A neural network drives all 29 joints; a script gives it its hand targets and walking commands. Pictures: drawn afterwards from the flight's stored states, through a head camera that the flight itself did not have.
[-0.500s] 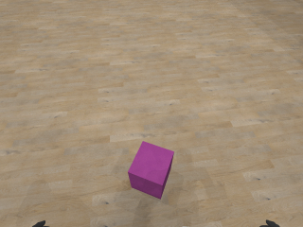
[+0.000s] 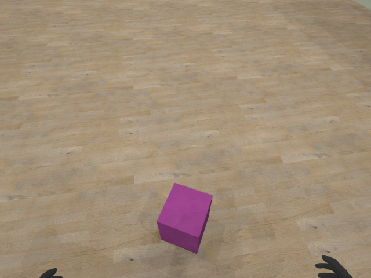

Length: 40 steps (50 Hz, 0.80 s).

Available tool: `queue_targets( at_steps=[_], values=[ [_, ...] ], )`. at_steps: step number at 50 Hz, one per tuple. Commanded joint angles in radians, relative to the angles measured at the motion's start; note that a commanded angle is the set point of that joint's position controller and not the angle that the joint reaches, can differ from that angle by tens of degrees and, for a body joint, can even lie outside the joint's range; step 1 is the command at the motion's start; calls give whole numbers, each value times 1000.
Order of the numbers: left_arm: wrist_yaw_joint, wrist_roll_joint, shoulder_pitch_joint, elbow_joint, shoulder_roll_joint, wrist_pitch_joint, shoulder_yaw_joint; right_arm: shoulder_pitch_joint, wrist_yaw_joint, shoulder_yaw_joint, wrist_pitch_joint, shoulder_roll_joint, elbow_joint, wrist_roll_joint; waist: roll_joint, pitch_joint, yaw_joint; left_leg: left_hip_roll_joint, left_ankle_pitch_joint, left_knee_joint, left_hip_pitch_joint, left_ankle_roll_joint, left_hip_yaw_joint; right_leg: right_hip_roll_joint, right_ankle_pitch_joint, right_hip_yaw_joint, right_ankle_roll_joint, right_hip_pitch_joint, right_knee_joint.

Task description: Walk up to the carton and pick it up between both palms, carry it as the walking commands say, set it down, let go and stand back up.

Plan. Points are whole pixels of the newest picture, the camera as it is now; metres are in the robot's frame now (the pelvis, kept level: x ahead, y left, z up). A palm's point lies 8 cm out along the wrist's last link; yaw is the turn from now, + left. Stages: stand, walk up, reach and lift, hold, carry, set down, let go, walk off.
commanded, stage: walk up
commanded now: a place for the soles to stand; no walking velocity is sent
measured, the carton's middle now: (185, 218) +0.51 +0.02 -0.65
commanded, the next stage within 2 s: none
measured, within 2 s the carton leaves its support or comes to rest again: neither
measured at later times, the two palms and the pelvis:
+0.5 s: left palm out of the picture +0.19 +0.46 -0.09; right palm out of the picture +0.08 -0.21 -0.12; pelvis +0.06 +0.13 -0.03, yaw -10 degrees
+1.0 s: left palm (31, 203) +0.34 +0.44 -0.11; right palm out of the picture +0.12 -0.18 -0.10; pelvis +0.11 +0.18 -0.03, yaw -20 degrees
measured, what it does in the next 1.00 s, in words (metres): steps to the left, turning right: left foot, then right foot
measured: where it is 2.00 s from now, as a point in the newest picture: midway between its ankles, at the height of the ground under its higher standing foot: outside the picture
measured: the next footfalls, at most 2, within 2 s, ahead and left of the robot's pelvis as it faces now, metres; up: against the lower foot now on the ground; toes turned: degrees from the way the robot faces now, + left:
left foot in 0.26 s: +0.17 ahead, +0.27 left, +0.00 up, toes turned -21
right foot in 0.50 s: +0.13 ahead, +0.04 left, +0.00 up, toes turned -15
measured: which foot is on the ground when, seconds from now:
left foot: up 0.00-0.24, down 0.26-1.00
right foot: down 0.00-0.26, up 0.28-0.48, down 0.50-1.00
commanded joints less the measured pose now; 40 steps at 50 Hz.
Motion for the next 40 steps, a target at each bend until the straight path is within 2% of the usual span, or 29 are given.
queue_targets(
  at_steps=[1, 3, 5, 8, 10, 12, 13, 14, 15, 16, 18, 19, 20, 22, 24, 25, 26, 27, 28, 29, 31, 32, 33, 34, 35, 36, 37, 38, 40],
  values=[
    [59, 7, 204, -54, 384, -35, 119, -90, 46, -72, 46, -158, -195, -29, -56, 3, 49, 76, -95, 381, -463, 13, -156, -400, -217, 545, -259, 223, -157],
    [69, 8, 155, -105, 348, -47, 110, -35, 63, -92, 53, -173, -218, -12, -38, 8, 3, 104, -7, 423, -400, -12, -148, -333, -169, 449, -233, 106, -157],
    [68, 19, 160, -136, 348, -53, 109, -13, 75, -108, 58, -177, -241, -8, -89, 7, -4, 84, -36, 360, -290, -29, -97, -259, -86, 331, -207, -12, -101],
    [70, 31, 232, -164, 392, -48, 118, -46, 86, -134, 68, -191, -304, -14, -157, 3, 22, 63, -98, 290, -229, -16, -62, -232, -237, 327, -205, -117, -44],
    [74, 35, 228, -193, 408, -42, 121, -5, 86, -148, 65, -201, -319, -12, -189, -2, 10, 44, -97, 246, -170, -4, -30, -224, -259, 328, -201, -176, 5],
    [77, 38, 194, -219, 389, -32, 108, 116, 77, -163, 54, -210, -306, -16, -164, -29, -64, 6, -48, 105, 29, 19, 27, -167, -209, 245, -169, -306, 131],
    [81, 46, 211, -229, 328, -28, 85, 226, 66, -176, 46, -241, -279, -27, -49, -70, -119, -28, -99, 38, 208, 38, 28, -93, -221, 148, -136, -425, 315],
    [93, 29, 201, -266, 236, -29, 55, 286, 51, -197, 37, -357, -285, -37, 323, -47, -169, 247, -396, -280, 242, 126, -429, 96, -391, -18, -64, -656, 679],
    [108, 18, 189, -260, 248, -21, 56, 192, 47, -191, 23, -371, -331, -20, 242, -14, -134, 341, -477, -366, 71, 199, -570, 48, -429, 70, -53, -625, 798],
    [102, 8, 219, -248, 302, -27, 62, 136, 44, -175, 19, -350, -356, -14, 163, 23, -94, 334, -480, -352, -14, 242, -549, 10, -373, 85, -54, -593, 818],
    [77, 1, 314, -202, 331, -34, 72, 106, 26, -141, 10, -276, -368, 1, 107, 51, -36, 269, -405, -251, -33, 233, -392, -46, -309, 51, -36, -519, 707],
    [62, 3, 343, -189, 317, -36, 70, 119, 21, -131, 7, -260, -360, 0, 137, 44, -37, 250, -285, -225, -63, 229, -313, -42, -311, 14, -27, -430, 615],
    [48, 6, 341, -192, 289, -36, 67, 150, 18, -122, 4, -255, -346, -3, 154, 43, -40, 260, -160, -215, -95, 239, -277, -28, -307, -6, -18, -354, 561],
    [28, 4, 319, -209, 244, -34, 61, 143, 9, -102, -7, -238, -339, 7, 132, 31, -13, 294, 56, -166, -147, 238, -231, -8, -265, 3, -19, -211, 441],
    [19, 5, 355, -209, 206, -36, 60, 96, 2, -81, -8, -212, -346, 25, 98, -2, 46, 263, 140, -42, -197, 179, -141, 38, -113, -9, -37, -15, 214],
    [21, 19, 346, -223, 228, -39, 70, 134, -1, -63, -10, -172, -342, 31, 53, -25, 47, 231, 103, 46, -233, 130, -102, 31, -122, 54, -49, 76, 137],
    [26, 30, 347, -249, 286, -45, 83, 168, -5, -48, -14, -129, -352, 38, -121, -51, 53, 151, 64, 231, -309, 58, -36, -137, -92, 342, -95, 131, 11],
    [23, 27, 275, -288, 340, -50, 90, 188, -11, -50, -5, -135, -350, 49, -179, -36, 27, 23, -223, 319, -369, 4, -5, -315, -78, 645, -216, 61, -41],
    [19, 14, 267, -298, 334, -47, 94, 184, -26, -69, 2, -194, -333, 44, -64, -51, 25, 43, -283, 380, -289, 13, -85, -308, -29, 619, -287, 14, 1],
    [21, 10, 242, -302, 320, -44, 89, 200, -31, -69, -3, -183, -321, 45, -84, -67, 18, 47, -270, 366, -268, 23, -85, -291, 25, 559, -291, -3, 41],
    [18, 2, 173, -312, 279, -29, 71, 235, -42, -63, -19, -167, -296, 49, -125, -52, -7, 44, -156, 255, -181, 27, -50, -229, 106, 433, -233, -83, 86],
    [13, 0, 125, -314, 259, -18, 57, 272, -44, -61, -30, -163, -266, 49, -134, -51, -30, 23, -62, 143, -63, 30, -8, -175, 195, 332, -197, -161, 132],
    [6, -2, 104, -312, 233, -7, 43, 295, -48, -65, -41, -166, -247, 41, -116, -53, -46, 25, 57, 28, 42, 37, -11, -128, 236, 261, -154, -238, 190],
    [-1, -5, 107, -315, 188, 1, 31, 283, -56, -72, -53, -216, -252, 30, -3, -37, -37, 145, 117, -85, 23, 79, -201, -51, 219, 203, -87, -281, 311],
    [-3, -9, 134, -300, 191, 10, 33, 205, -54, -74, -62, -260, -272, 34, 64, -13, 2, 273, 182, -118, -39, 161, -349, 49, 48, 115, -33, -257, 396],
    [0, -9, 127, -281, 209, 14, 42, 163, -47, -70, -62, -252, -274, 39, 59, -20, 12, 306, 285, -98, -59, 202, -326, 48, -131, 75, -26, -208, 414],
    [-1, -7, 123, -273, 202, 14, 42, 143, -45, -66, -62, -250, -270, 41, 76, -20, 19, 299, 339, -80, -62, 203, -292, 44, -162, 69, -36, -188, 394],
    [-3, -2, 116, -267, 202, 11, 39, 129, -46, -62, -59, -242, -268, 41, 75, -17, 23, 266, 357, -51, -57, 174, -233, 22, -92, 70, -45, -168, 328],
    [-9, 6, 90, -262, 221, 2, 43, 142, -51, -52, -54, -215, -253, 45, 77, -51, 4, 181, 417, 22, -74, 88, -102, -18, 218, 126, -83, -85, 296]
  ],
)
